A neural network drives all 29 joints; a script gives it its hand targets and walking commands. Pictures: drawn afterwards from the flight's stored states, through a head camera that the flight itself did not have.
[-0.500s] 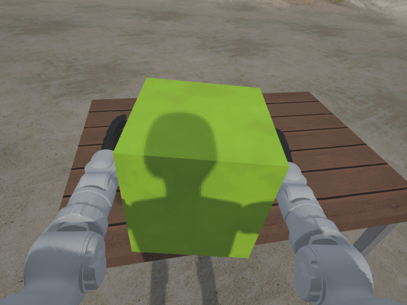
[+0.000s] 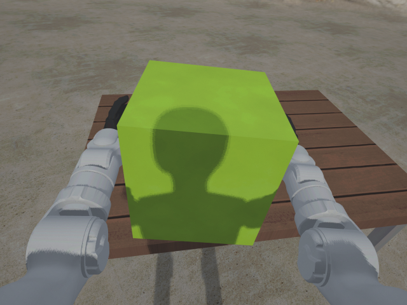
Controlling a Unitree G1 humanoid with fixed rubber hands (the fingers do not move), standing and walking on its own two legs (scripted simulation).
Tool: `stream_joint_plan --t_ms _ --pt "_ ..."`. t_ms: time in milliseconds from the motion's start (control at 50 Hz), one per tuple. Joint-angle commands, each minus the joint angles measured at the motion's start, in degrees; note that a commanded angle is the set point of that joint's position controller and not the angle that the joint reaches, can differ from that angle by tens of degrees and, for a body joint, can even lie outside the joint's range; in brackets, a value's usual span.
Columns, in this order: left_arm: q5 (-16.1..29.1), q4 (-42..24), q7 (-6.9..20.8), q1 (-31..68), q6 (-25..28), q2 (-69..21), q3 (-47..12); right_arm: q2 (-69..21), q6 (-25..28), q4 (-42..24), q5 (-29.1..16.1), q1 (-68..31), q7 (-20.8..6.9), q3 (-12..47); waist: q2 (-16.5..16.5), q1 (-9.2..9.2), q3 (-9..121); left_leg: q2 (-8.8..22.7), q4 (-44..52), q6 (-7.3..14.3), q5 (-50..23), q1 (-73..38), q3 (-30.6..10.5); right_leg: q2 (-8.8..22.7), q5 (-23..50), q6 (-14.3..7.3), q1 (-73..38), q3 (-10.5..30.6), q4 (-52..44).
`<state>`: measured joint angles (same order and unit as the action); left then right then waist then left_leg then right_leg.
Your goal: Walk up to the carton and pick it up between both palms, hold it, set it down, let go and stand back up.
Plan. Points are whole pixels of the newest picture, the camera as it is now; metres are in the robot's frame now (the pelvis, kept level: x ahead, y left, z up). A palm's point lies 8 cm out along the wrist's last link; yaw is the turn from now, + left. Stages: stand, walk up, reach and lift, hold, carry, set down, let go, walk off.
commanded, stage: reach and lift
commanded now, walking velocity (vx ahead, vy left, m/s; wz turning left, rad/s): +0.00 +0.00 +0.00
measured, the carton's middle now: (200, 152) +0.43 -0.01 +0.12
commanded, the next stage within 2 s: hold in 2.00 s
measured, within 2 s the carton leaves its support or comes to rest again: neither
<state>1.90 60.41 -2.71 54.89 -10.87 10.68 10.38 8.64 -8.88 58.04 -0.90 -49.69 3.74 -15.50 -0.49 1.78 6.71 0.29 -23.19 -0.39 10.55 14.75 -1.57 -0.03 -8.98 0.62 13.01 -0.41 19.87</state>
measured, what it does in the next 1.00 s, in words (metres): stands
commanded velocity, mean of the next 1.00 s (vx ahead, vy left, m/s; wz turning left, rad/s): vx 0.00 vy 0.00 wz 0.00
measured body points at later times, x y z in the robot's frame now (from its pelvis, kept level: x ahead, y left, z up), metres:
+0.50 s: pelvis -0.01 +0.00 +0.00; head -0.09 +0.01 +0.44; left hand +0.39 +0.18 +0.23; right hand +0.39 -0.18 +0.22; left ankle +0.01 +0.12 -0.75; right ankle +0.01 -0.13 -0.75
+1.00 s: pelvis -0.01 +0.00 +0.00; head -0.08 +0.01 +0.44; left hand +0.39 +0.18 +0.25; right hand +0.40 -0.18 +0.25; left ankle +0.01 +0.12 -0.75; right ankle +0.01 -0.13 -0.75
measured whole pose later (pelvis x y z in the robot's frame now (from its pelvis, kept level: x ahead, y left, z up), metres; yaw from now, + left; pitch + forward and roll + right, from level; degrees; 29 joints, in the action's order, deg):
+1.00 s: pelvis -0.01 +0.00 +0.00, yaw +0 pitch -2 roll -1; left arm -1.6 38.2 -3.7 52.0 -33.7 9.9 13.1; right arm 12.7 -23.6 52.2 -12.7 -55.7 6.2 -7.5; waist -0.5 1.0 9.3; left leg 0.3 -23.2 -0.3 10.6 10.6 -1.7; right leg 0.0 -8.8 0.6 8.7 -0.5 19.5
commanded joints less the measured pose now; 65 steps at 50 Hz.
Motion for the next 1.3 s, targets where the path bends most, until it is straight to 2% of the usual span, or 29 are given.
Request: stream_joint_plan --t_ms 0,40,80,100,120,140,180,200,240,260,340,380,420,440,480,520,560,640,780,840,940,960,1020,1040,1080,1180,1200,1240,1280 --pt "2.7 -30.0 6.0 39.5 0.0 -37.8 -15.7 -32.5 4.9 -27.5 -9.6 -49.8 -8.4 23.4 3.6 -0.73 40.4 -1.5 0.3 -4.7 -31.6 -16.3 1.3 -3.9 26.6 -0.1 -17.3 -1.8 -1.3" --pt "1.9 -30.6 6.1 36.2 -2.3 -37.1 -15.2 -32.4 3.3 -28.4 -10.8 -48.3 -7.6 25.3 2.6 -1.29 36.5 -1.8 0.0 -4.5 -33.3 -15.4 1.1 -3.9 29.2 0.2 -18.8 -1.3 -1.1" --pt "-0.2 -27.9 7.2 33.3 -5.4 -35.9 -13.1 -31.3 1.0 -26.5 -11.1 -46.8 -6.8 25.7 1.6 -1.85 28.9 -2.1 0.9 -3.6 -29.7 -14.2 1.2 -3.5 27.9 0.5 -19.6 -1.0 -1.8" --pt "-1.6 -25.1 7.9 30.6 -7.0 -35.0 -11.4 -30.2 -0.3 -24.6 -11.3 -45.5 -6.2 24.9 0.9 -1.02 23.3 -2.5 1.9 -3.2 -26.5 -12.9 1.1 -3.3 26.7 0.6 -19.7 -0.7 -2.3" --pt "-2.0 -26.5 8.4 29.4 -8.3 -35.0 -10.7 -29.3 -1.3 -24.4 -11.9 -44.0 -6.0 24.8 0.6 -0.47 22.5 -2.4 2.0 -3.0 -26.5 -13.1 0.9 -3.3 26.1 0.6 -20.7 -0.8 -2.4" --pt "-2.8 -25.6 9.0 28.9 -9.6 -34.1 -9.4 -28.7 -2.5 -22.7 -11.9 -43.6 -5.8 24.2 0.0 -0.8 19.5 -2.5 2.7 -2.4 -23.7 -11.9 1.0 -3.1 24.0 0.6 -20.5 -0.7 -2.9" --pt "-3.4 -27.1 9.9 28.6 -11.5 -33.5 -8.6 -28.2 -3.7 -23.4 -12.4 -43.5 -5.3 24.1 -0.5 0.33 18.0 -2.9 3.5 -2.0 -20.8 -10.7 1.0 -2.8 23.4 0.7 -21.9 -0.2 -3.1" --pt "-3.2 -26.7 10.3 29.3 -12.0 -33.4 -8.6 -28.7 -4.2 -24.5 -12.8 -45.5 -5.1 24.4 -1.2 0.1 17.8 -3.2 3.6 -1.5 -19.5 -9.5 1.0 -2.8 23.2 0.8 -22.2 -0.1 -3.0" --pt "-0.4 -34.9 10.1 32.3 -12.3 -36.5 -12.6 -29.8 -4.3 -30.0 -15.0 -46.9 -5.1 25.8 1.0 1.13 24.7 -3.2 2.4 -2.4 -23.5 -11.8 0.4 -3.4 25.7 0.4 -23.6 -0.2 -2.0" --pt "1.5 -37.8 9.7 34.8 -12.1 -38.2 -14.7 -31.3 -4.1 -34.3 -16.5 -50.8 -5.0 27.4 1.2 0.71 28.5 -3.1 1.6 -2.6 -25.4 -12.5 -0.1 -3.6 27.0 0.3 -23.3 0.3 -1.7" --pt "4.2 -41.5 8.4 39.6 -12.4 -40.5 -19.2 -32.6 -4.7 -38.8 -18.5 -54.5 -4.9 28.3 2.2 0.3 32.2 -2.9 0.6 -3.5 -25.4 -13.7 -0.8 -4.1 24.0 -0.1 -20.0 0.1 -1.9" --pt "3.6 -40.5 8.0 40.6 -13.2 -40.6 -18.9 -31.4 -5.9 -33.7 -18.0 -53.2 -5.3 26.6 3.1 0.73 28.6 -2.6 1.7 -3.4 -20.1 -13.0 -0.9 -4.0 16.8 -0.6 -17.4 -0.1 -3.2" --pt "1.0 -34.7 8.2 40.1 -14.8 -39.6 -15.2 -29.5 -7.7 -26.6 -16.4 -52.3 -6.1 23.7 2.2 0.3 19.7 -2.3 4.6 -2.3 -10.0 -8.6 -0.8 -3.6 7.0 -1.3 -14.2 0.2 -4.7" --pt "-0.3 -32.0 8.9 39.9 -15.5 -38.6 -13.2 -28.8 -8.2 -23.3 -14.7 -51.3 -6.4 21.6 1.1 0.8 15.7 -2.1 6.1 -1.7 -5.2 -6.5 -0.6 -3.1 3.3 -1.3 -13.9 0.4 -5.4" --pt "-2.9 -27.9 10.0 38.9 -16.6 -36.3 -8.6 -28.3 -9.1 -17.6 -12.6 -50.2 -7.2 18.6 0.2 0.44 10.0 -2.1 8.5 -0.5 2.2 -2.7 0.1 -2.5 -2.4 -1.5 -13.2 0.9 -5.9" --pt "-3.7 -27.7 10.8 39.8 -17.0 -35.1 -7.0 -28.1 -9.4 -15.7 -11.7 -50.0 -8.0 17.1 0.8 0.42 10.6 -1.9 9.3 0.0 4.1 -1.8 0.2 -2.5 -3.8 -1.6 -13.1 0.8 -5.5" --pt "-4.4 -27.0 11.5 39.4 -17.3 -33.9 -5.8 -28.3 -9.7 -14.2 -11.1 -49.3 -8.3 15.7 0.3 0.55 11.5 -2.0 9.5 0.3 4.4 -1.3 0.4 -2.7 -3.7 -1.5 -13.9 0.8 -5.5" --pt "-2.4 -29.9 11.6 43.4 -16.9 -34.1 -7.7 -29.6 -9.0 -16.5 -11.7 -52.2 -8.7 16.8 0.8 0.74 15.8 -2.0 9.2 0.1 3.0 -2.2 0.6 -2.9 -2.6 -1.3 -14.0 0.3 -5.1" --pt "2.6 -41.0 8.1 46.1 -17.5 -38.8 -15.0 -31.5 -8.5 -25.3 -18.4 -57.3 -8.5 24.3 2.3 -0.82 28.4 -1.7 5.1 -1.7 -10.5 -9.1 -0.2 -3.9 8.3 -1.5 -15.4 0.1 -3.7" --pt "3.5 -41.4 6.7 45.9 -19.0 -39.4 -15.7 -30.9 -9.9 -26.6 -20.9 -59.3 -8.0 26.4 2.3 -1.25 27.8 -1.9 4.0 -2.1 -13.6 -9.7 -0.5 -4.3 9.7 -1.4 -14.6 0.4 -4.0" --pt "2.1 -39.0 7.3 42.4 -22.6 -37.3 -13.6 -28.2 -13.2 -21.9 -20.8 -55.0 -7.1 24.8 2.2 0.95 20.9 -1.8 4.0 -2.4 -13.9 -9.2 -0.8 -4.1 10.3 -1.6 -15.0 0.8 -4.5" --pt "2.1 -40.9 7.5 41.6 -23.1 -37.2 -13.5 -28.2 -13.7 -24.0 -22.1 -55.3 -6.7 25.9 1.7 0.68 23.0 -1.6 3.6 -2.3 -16.0 -10.2 -0.8 -4.3 12.3 -1.4 -16.2 0.9 -4.2" --pt "2.8 -42.5 7.8 43.2 -24.3 -36.1 -14.0 -27.6 -15.1 -24.6 -23.0 -55.6 -6.0 25.6 2.1 1.82 24.5 -1.8 3.1 -2.7 -16.7 -10.8 -1.1 -4.2 13.9 -1.2 -17.5 1.1 -3.9" --pt "2.8 -42.3 7.9 43.5 -24.8 -35.0 -13.7 -28.1 -15.7 -25.1 -23.5 -56.0 -5.8 26.2 1.6 1.0 24.3 -1.8 3.0 -2.4 -16.5 -10.4 -0.6 -4.2 14.2 -1.0 -17.8 1.1 -3.7" --pt "3.6 -45.3 7.9 44.6 -25.3 -34.7 -13.9 -28.5 -16.7 -26.6 -25.0 -56.7 -5.4 26.8 1.9 1.42 26.5 -2.0 2.5 -2.5 -18.1 -11.0 -0.9 -4.1 16.5 -0.8 -18.7 1.4 -3.4" --pt "4.5 -47.5 7.6 47.1 -26.6 -34.6 -14.5 -29.5 -18.1 -30.9 -27.7 -60.8 -4.9 28.0 2.7 0.49 28.3 -2.1 1.7 -2.5 -18.2 -10.7 -1.3 -4.3 16.7 -0.8 -17.3 1.7 -3.0" --pt "4.3 -45.1 7.6 47.2 -26.9 -34.5 -14.2 -29.0 -18.6 -29.3 -27.3 -60.6 -4.8 26.9 2.8 0.98 26.0 -2.1 2.2 -2.6 -16.1 -9.7 -1.3 -4.2 14.9 -0.8 -16.4 1.6 -3.4" --pt "3.7 -42.8 8.0 47.5 -27.5 -34.2 -12.5 -29.0 -19.1 -28.7 -27.2 -61.8 -5.0 26.0 2.0 0.18 23.1 -2.1 3.2 -1.9 -12.0 -7.9 -0.8 -4.0 11.8 -1.0 -15.2 1.8 -3.8" --pt "2.3 -38.7 8.4 47.7 -27.9 -32.9 -10.1 -28.9 -20.1 -23.7 -26.3 -61.8 -5.4 24.8 1.7 -0.34 18.6 -2.0 4.6 -1.3 -7.2 -5.6 -0.7 -3.7 7.6 -1.2 -13.7 1.9 -4.4"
